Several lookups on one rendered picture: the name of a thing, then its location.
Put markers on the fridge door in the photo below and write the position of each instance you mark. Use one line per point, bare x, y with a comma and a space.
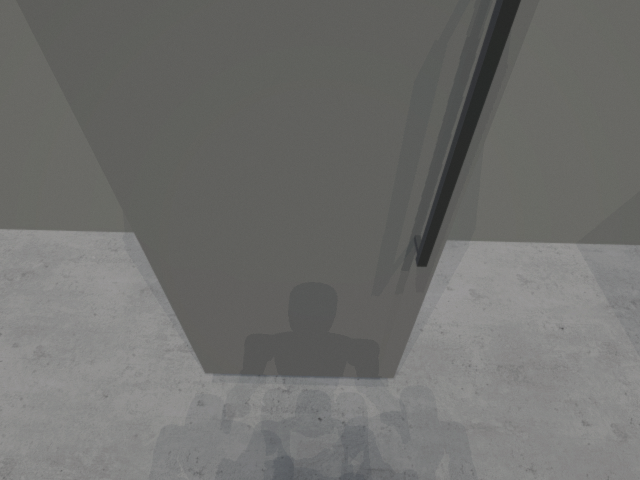
276, 158

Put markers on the handle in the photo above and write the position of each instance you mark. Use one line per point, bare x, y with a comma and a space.
496, 36

